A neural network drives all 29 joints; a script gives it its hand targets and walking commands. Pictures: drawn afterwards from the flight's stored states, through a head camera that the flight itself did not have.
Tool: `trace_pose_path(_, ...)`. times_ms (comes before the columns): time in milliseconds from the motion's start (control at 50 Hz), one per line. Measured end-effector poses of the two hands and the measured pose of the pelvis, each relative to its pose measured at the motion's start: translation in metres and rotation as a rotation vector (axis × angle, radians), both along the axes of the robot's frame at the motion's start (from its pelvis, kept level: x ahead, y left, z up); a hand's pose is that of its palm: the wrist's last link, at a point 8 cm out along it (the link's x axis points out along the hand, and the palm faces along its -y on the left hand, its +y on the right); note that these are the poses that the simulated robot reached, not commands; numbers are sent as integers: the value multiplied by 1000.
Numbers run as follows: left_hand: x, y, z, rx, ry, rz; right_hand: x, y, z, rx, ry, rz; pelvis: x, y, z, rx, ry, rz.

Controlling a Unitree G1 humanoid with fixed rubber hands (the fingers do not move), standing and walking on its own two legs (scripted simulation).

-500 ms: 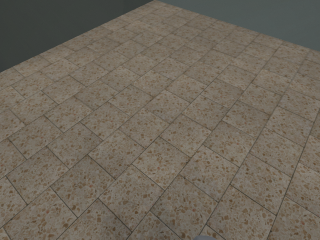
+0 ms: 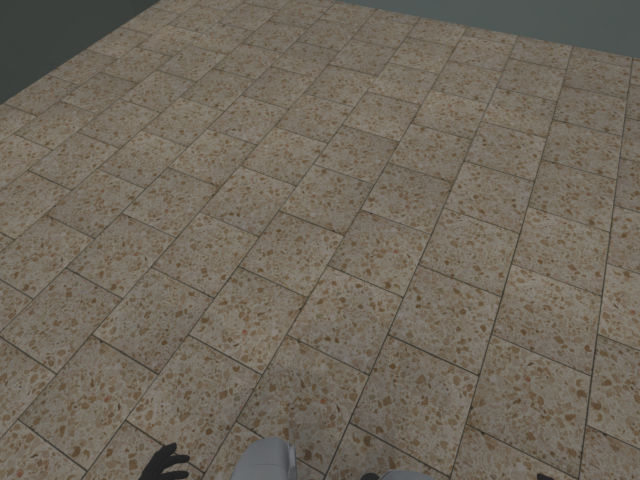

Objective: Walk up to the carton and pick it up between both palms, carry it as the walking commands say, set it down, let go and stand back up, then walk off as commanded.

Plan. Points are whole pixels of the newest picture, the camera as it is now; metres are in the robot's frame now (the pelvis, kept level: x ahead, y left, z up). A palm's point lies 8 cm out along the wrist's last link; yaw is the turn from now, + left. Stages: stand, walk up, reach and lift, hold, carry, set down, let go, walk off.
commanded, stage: walk off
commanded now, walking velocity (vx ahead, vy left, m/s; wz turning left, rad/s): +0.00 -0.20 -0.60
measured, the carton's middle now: out of the picture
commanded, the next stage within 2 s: stand in 1.26 s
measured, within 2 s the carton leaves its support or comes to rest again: neither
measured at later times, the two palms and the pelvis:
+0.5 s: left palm (239, 440) +0.17 +0.15 -0.12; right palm out of the picture -0.08 -0.36 -0.08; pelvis -0.01 -0.08 +0.01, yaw -18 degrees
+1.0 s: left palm out of the picture +0.13 -0.03 -0.13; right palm out of the picture -0.12 -0.50 -0.11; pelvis -0.07 -0.21 +0.00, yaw -34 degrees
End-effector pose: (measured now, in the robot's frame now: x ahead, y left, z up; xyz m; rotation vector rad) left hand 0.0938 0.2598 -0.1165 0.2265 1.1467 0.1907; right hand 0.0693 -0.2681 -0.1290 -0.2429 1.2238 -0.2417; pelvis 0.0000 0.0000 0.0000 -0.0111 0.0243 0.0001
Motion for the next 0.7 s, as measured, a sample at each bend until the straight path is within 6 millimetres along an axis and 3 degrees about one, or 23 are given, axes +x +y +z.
trace_pose_path(100,-12,-21,-12,-33,40,-32,16,-7,8,-8,-60,-20,1,-15,-1,-4,-7,-50)
trace_pose_path(200,-20,-36,-25,-79,87,-70,5,-18,18,-32,-86,-75,0,-24,-2,-12,-10,-107)
trace_pose_path(260,-10,-44,-27,-93,100,-116,-28,-32,27,-76,-66,-135,-2,-28,1,-16,-17,-153)
trace_pose_path(340,22,-53,-14,-79,65,-219,-85,-56,42,-122,7,-228,-5,-38,11,-27,-23,-212)
trace_pose_path(420,50,-69,-5,-74,31,-282,-123,-75,48,-134,42,-294,-8,-54,14,-47,-24,-262)
trace_pose_path(500,79,-111,1,-90,-16,-363,-154,-95,44,-121,62,-347,-15,-77,12,-56,-21,-311)
trace_pose_path(620,124,-209,11,-64,-139,-513,-201,-148,15,-71,71,-444,-27,-132,-5,-23,-11,-385)
trace_pose_path(660,125,-234,12,-45,-158,-546,-212,-168,1,-57,80,-461,-33,-149,-12,-21,-8,-409)
trace_pose_path(700,114,-248,16,-31,-139,-561,-210,-180,-2,-40,70,-480,-38,-160,-8,-8,-7,-426)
